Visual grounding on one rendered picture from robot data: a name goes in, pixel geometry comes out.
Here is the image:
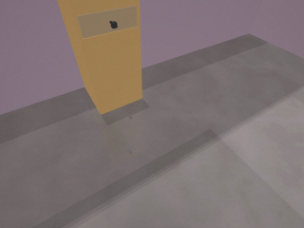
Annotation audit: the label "handle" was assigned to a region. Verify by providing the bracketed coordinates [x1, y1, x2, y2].
[109, 21, 118, 29]

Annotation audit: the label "drawer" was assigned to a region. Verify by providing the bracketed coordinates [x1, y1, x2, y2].
[77, 5, 138, 39]

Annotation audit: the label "cabinet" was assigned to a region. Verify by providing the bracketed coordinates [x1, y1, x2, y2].
[57, 0, 143, 115]

